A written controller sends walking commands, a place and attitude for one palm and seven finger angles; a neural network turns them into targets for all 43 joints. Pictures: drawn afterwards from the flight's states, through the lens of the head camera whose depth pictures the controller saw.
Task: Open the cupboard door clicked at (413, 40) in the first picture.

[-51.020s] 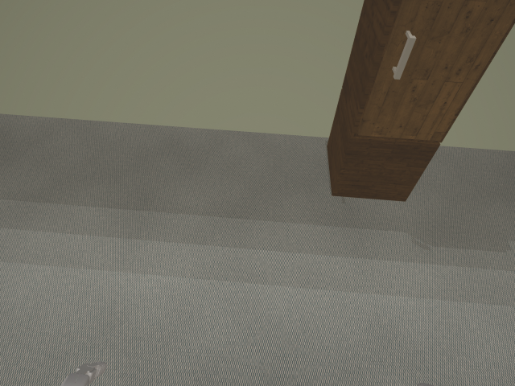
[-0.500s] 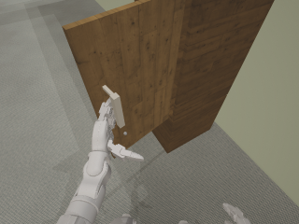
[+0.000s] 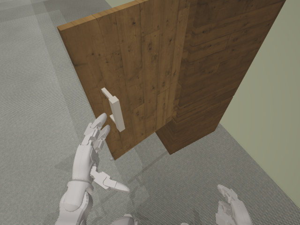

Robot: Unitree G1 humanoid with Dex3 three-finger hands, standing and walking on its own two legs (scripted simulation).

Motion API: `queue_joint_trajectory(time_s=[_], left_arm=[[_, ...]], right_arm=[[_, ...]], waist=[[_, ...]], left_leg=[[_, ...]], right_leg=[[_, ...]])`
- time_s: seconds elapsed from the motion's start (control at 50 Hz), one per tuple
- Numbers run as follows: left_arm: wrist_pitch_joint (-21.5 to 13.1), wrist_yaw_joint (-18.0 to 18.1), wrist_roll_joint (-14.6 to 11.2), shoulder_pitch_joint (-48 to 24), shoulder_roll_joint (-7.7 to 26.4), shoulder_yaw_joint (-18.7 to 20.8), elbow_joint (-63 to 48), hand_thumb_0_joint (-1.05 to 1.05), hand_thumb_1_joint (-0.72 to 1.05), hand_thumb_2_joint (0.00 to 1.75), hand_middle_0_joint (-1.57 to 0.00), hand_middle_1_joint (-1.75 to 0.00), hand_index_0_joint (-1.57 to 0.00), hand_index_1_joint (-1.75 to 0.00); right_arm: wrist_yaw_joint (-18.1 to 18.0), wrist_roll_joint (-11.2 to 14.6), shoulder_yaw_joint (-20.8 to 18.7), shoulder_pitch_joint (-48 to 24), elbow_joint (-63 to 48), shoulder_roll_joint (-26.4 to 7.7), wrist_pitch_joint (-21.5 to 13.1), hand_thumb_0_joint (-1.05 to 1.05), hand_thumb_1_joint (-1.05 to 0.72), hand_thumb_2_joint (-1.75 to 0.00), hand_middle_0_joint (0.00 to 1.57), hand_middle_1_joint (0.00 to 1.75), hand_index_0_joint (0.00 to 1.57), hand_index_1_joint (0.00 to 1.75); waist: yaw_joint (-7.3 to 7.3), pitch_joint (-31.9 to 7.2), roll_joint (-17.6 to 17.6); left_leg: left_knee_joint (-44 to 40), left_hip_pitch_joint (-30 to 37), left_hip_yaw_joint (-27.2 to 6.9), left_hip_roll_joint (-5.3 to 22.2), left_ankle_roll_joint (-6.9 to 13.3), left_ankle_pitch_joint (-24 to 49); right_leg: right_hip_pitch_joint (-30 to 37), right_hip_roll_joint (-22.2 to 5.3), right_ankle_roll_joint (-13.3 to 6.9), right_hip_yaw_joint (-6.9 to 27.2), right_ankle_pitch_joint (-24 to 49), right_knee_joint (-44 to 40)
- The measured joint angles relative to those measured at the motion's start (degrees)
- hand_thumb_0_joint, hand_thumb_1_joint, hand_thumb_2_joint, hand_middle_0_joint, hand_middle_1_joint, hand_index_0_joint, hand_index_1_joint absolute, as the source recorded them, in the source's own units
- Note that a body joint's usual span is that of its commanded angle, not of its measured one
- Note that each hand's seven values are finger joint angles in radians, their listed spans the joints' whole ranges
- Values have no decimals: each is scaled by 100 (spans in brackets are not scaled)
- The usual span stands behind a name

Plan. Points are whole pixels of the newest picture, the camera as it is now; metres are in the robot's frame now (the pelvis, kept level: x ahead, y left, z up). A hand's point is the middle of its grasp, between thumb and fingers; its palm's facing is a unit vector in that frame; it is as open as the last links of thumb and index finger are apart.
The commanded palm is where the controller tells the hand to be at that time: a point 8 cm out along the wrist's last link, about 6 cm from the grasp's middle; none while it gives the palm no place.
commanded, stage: slide the hand sideways off the handle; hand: left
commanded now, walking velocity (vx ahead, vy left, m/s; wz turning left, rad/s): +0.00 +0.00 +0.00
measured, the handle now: (113, 110) +0.40 +0.13 +0.06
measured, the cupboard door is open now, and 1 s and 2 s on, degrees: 100 100 100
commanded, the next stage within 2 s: draw the hand back to the body in 0.30 s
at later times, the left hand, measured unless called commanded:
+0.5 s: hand (99, 169) +0.24 +0.14 +0.06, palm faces +0.01 -1.00 -0.04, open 16.3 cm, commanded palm +0.21 +0.21 +0.07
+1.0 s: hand (58, 169) +0.21 +0.20 +0.13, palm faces +0.13 -0.97 -0.20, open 15.7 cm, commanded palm +0.17 +0.25 +0.14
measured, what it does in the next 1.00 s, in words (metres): stands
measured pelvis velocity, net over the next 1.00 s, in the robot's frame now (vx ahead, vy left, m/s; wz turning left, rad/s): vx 0.00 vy -0.01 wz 0.01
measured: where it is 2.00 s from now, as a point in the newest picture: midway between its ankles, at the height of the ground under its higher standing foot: outside the picture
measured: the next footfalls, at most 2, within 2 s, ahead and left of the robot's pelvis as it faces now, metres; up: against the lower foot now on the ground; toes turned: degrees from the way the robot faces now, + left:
none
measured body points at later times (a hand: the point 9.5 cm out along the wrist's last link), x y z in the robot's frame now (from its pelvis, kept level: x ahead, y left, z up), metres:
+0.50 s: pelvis -0.01 -0.03 -0.01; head +0.04 -0.04 +0.44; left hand +0.23 +0.19 +0.06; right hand +0.16 -0.26 -0.10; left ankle +0.01 +0.10 -0.68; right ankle -0.01 -0.10 -0.68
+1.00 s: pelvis +0.00 -0.01 +0.03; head +0.01 -0.02 +0.48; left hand +0.20 +0.25 +0.14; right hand +0.19 -0.22 -0.04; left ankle +0.01 +0.10 -0.68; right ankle -0.01 -0.10 -0.68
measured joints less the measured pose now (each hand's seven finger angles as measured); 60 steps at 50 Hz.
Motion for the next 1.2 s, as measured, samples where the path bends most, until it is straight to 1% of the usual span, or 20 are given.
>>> queue_joint_trajectory(time_s=[0.08,0.28,0.36,0.44,0.56,0.7,0.76,0.82,0.92,0.94,0.98,1.04,1.08,1.12,1.2], left_arm=[[-15,-140,-92,206,108,152,-177,-1,-50,30,-14,-29,-15,-30],[29,-643,-440,471,341,554,-288,-1,-50,30,-15,-30,-15,-30],[-15,-776,-584,486,418,732,-250,-1,-50,30,-15,-30,-15,-30],[-56,-904,-688,427,445,822,-210,-1,-50,30,-15,-30,-15,-30],[156,-1070,-830,632,604,992,-543,-1,-50,30,-15,-30,-15,-30],[411,-1199,-1124,942,744,1352,-784,-1,-50,30,-15,-30,-15,-30],[543,-1311,-1194,1065,751,1371,-886,-1,-50,30,-15,-30,-15,-30],[656,-1384,-1199,1157,772,1321,-1044,-1,-50,30,-15,-30,-15,-30],[807,-1354,-1174,1221,818,1317,-1417,-1,-47,31,-15,-30,-15,-30],[873,-1178,-967,1233,880,1301,-1525,-1,-45,32,-15,-30,-15,-30],[1064,-672,-568,1316,1017,1257,-1748,-1,-41,34,-16,-30,-16,-30],[1327,-84,-189,1562,1068,1224,-2040,-1,-34,37,-16,-30,-16,-30],[1461,181,-15,1686,1071,1195,-2153,-1,-28,39,-16,-30,-16,-30],[1561,366,107,1759,1085,1184,-2209,-1,-22,42,-16,-30,-17,-30],[1698,588,250,1775,1138,1249,-2268,-1,-9,47,-17,-30,-17,-30]], right_arm=[[-52,6,-10,-13,0,-32,-53,1,-91,-90,20,30,20,29],[-205,38,1,32,41,-110,-187,1,-91,-90,20,30,20,29],[-254,51,-1,71,85,-144,-260,1,-91,-90,20,30,20,29],[-282,67,-14,89,139,-188,-336,1,-91,-90,20,30,20,29],[-341,138,-5,179,126,-184,-332,1,-91,-90,20,30,20,29],[-406,229,64,298,81,-226,-399,1,-91,-90,20,30,20,29],[-435,250,85,301,63,-258,-475,1,-91,-90,20,30,20,29],[-469,259,102,277,46,-273,-573,1,-91,-90,20,30,20,29],[-492,262,134,210,35,-232,-748,1,-91,-90,20,30,20,29],[-516,239,139,197,57,-204,-757,1,-91,-90,20,30,20,29],[-571,189,164,146,127,-136,-711,1,-91,-90,20,30,20,29],[-608,155,198,103,169,-67,-619,1,-91,-90,21,30,20,30],[-629,134,215,84,197,-53,-567,1,-91,-90,21,30,20,30],[-649,111,234,63,255,-52,-528,1,-91,-90,21,30,20,30],[-666,75,258,31,392,-56,-478,1,-91,-90,21,30,20,30]], waist=[[11,-15,24],[-10,-36,65],[-26,-54,68],[-40,-72,83],[-58,-65,88],[-21,-98,166],[11,-77,189],[43,-29,194],[81,52,180],[114,63,159],[137,98,125],[131,162,126],[137,229,144],[154,301,158],[206,425,150]], left_leg=[[67,-54,-55,12,-41,-21],[160,-159,-145,55,-145,-10],[197,-209,-185,75,-184,2],[260,-280,-220,92,-211,2],[76,-17,-183,112,-228,56],[-296,436,-174,98,-197,175],[-408,584,-178,85,-170,211],[-498,715,-183,70,-139,242],[-639,909,-178,45,-94,292],[-697,979,-155,43,-86,307],[-908,1196,-109,33,-78,379],[-1267,1552,-51,14,-40,501],[-1486,1783,-20,-5,-14,574],[-1692,2004,7,-28,10,644],[-2080,2407,53,-84,51,777]], right_leg=[[-39,12,-42,-52,-46,72],[-143,56,-149,-136,-93,207],[-186,77,-187,-173,-99,249],[-247,93,-213,-205,-108,306],[-13,122,-214,-164,-42,138],[460,133,-168,-153,111,-287],[631,130,-141,-156,172,-441],[787,124,-115,-161,227,-575],[1007,111,-75,-156,313,-771],[1066,110,-68,-134,335,-825],[1262,109,-57,-88,417,-1026],[1604,108,-9,-30,573,-1402],[1835,101,23,0,671,-1640],[2056,89,51,25,760,-1863],[2450,54,99,70,911,-2254]])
